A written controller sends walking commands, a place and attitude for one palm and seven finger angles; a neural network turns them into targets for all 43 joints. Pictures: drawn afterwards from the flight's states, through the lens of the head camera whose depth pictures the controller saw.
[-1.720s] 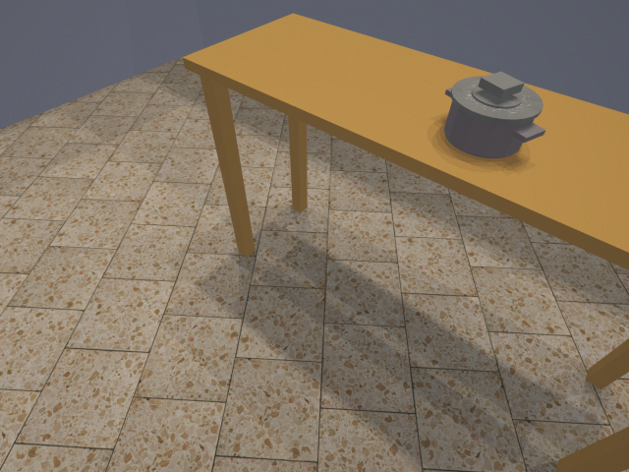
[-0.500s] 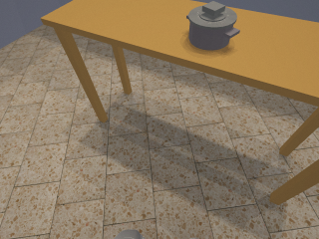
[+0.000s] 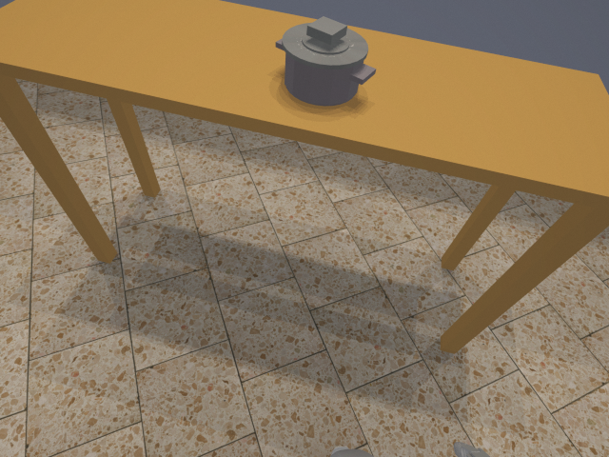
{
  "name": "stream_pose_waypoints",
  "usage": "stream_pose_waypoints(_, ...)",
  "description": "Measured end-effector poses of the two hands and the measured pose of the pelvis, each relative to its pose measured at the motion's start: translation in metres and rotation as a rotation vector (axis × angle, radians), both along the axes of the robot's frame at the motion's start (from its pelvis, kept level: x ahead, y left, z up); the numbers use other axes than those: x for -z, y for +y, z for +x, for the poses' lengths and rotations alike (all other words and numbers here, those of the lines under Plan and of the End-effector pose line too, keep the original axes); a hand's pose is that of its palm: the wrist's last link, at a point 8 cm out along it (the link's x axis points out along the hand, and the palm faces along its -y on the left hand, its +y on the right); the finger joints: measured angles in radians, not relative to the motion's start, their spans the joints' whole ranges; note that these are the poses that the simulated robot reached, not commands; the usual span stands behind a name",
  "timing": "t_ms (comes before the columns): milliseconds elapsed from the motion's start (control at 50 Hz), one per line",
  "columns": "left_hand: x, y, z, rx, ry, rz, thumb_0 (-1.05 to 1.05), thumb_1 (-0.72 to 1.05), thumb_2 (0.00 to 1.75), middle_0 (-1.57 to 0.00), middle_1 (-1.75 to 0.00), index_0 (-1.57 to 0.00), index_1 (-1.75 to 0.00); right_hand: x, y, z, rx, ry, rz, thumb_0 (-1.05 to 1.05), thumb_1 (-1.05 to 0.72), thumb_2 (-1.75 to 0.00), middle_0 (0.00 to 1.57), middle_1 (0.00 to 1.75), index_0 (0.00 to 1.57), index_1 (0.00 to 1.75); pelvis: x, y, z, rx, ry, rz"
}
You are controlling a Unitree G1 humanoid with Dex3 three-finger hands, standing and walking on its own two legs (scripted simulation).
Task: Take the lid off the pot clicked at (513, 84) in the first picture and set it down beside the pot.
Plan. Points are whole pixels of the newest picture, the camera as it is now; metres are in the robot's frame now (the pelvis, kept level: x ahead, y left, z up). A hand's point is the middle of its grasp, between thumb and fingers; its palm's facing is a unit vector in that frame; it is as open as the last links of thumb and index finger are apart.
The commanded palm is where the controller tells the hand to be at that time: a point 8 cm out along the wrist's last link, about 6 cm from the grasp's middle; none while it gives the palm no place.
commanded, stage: turn to face it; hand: left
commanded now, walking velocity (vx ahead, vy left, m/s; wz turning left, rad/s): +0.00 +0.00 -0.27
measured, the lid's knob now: (327, 30) +0.79 +0.03 +0.16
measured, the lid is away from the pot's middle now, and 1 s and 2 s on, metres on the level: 0.00 0.00 0.00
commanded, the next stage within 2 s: take the last steps up to it in 0.10 s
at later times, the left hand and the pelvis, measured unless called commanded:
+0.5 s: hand out of the picture +0.12 +0.17 -0.16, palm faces -0.14 -0.97 -0.20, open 7.3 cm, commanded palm none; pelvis +0.05 +0.00 +0.00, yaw -9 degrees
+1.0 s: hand (232, 332) +0.33 +0.14 -0.16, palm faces -0.21 -0.96 -0.20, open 7.3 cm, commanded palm none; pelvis +0.21 -0.01 +0.00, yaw -12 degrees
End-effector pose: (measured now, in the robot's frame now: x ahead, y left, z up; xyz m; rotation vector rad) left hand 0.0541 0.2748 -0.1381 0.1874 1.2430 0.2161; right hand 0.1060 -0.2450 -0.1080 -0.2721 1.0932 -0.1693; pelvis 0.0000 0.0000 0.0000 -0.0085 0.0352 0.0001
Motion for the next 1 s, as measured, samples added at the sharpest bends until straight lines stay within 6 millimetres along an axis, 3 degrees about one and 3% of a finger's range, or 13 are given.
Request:
stream_pose_waypoints(120,-0.008,0.0,0.041,0.089,-0.048,-0.017,0.01,0.91,0.9,-0.2,-0.29,-0.19,-0.3,0.003,0.007,-0.053,0.094,0.097,0.013,0.0,-0.9,-0.9,0.2,0.3,0.2,0.3,-0.005,0.008,0.004,0.061,-0.02,-0.013)
stream_pose_waypoints(280,-0.006,-0.044,0.087,0.236,-0.069,-0.035,0.01,0.91,0.9,-0.2,-0.29,-0.19,-0.3,0.033,0.0,-0.129,0.26,0.237,0.075,0.0,-0.9,-0.9,0.2,0.3,0.2,0.3,0.006,-0.002,0.013,0.14,-0.034,0.001)
stream_pose_waypoints(340,-0.005,-0.06,0.092,0.25,-0.095,-0.042,0.01,0.9,0.9,-0.2,-0.29,-0.19,-0.3,0.043,-0.003,-0.149,0.292,0.306,0.094,0.01,-0.9,-0.9,0.2,0.3,0.2,0.3,0.01,-0.007,0.018,0.141,-0.04,-0.018)
stream_pose_waypoints(380,-0.007,-0.065,0.088,0.236,-0.092,-0.053,0.0,0.9,0.9,-0.2,-0.29,-0.2,-0.3,0.04,-0.003,-0.152,0.299,0.337,0.104,0.01,-0.9,-0.9,0.2,0.3,0.2,0.3,0.006,-0.008,0.024,0.145,-0.038,-0.018)
stream_pose_waypoints(480,-0.006,-0.059,0.072,0.204,-0.008,-0.056,0.0,0.92,0.9,-0.21,-0.3,-0.2,-0.3,0.028,0.002,-0.13,0.319,0.301,0.116,0.01,-0.91,-0.9,0.2,0.3,0.19,0.3,-0.002,-0.006,0.047,0.156,-0.032,-0.007)
stream_pose_waypoints(580,0.006,-0.036,0.064,0.169,0.088,-0.066,0.0,0.92,0.9,-0.21,-0.3,-0.2,-0.3,0.025,0.017,-0.084,0.303,0.243,0.113,0.01,-0.91,-0.9,0.2,0.3,0.19,0.3,0.0,0.006,0.078,0.156,-0.031,-0.014)
stream_pose_waypoints(660,0.023,-0.017,0.072,0.154,0.165,-0.071,0.01,0.91,0.9,-0.2,-0.3,-0.2,-0.3,0.033,0.034,-0.052,0.299,0.191,0.094,0.0,-0.91,-0.9,0.2,0.3,0.19,0.3,0.013,0.02,0.105,0.173,-0.032,-0.013)
stream_pose_waypoints(760,0.01,-0.018,0.121,0.19,0.15,-0.071,0.01,0.91,0.9,-0.2,-0.29,-0.19,-0.3,0.025,0.059,-0.037,0.331,0.221,0.133,0.0,-0.91,-0.9,0.2,0.3,0.19,0.3,-0.001,0.02,0.136,0.193,-0.029,0.009)
stream_pose_waypoints(860,-0.003,-0.039,0.187,0.216,0.056,-0.083,0.01,0.91,0.9,-0.2,-0.29,-0.19,-0.3,0.024,0.075,-0.027,0.35,0.298,0.193,0.0,-0.9,-0.9,0.2,0.3,0.2,0.3,-0.008,0.015,0.167,0.203,-0.028,0.015)
stream_pose_waypoints(1000,-0.005,-0.082,0.275,0.282,-0.029,-0.063,0.01,0.92,0.9,-0.2,-0.29,-0.19,-0.3,0.043,0.065,-0.005,0.4,0.378,0.257,0.0,-0.9,-0.9,0.2,0.3,0.2,0.3,0.003,-0.013,0.213,0.212,-0.044,0.03)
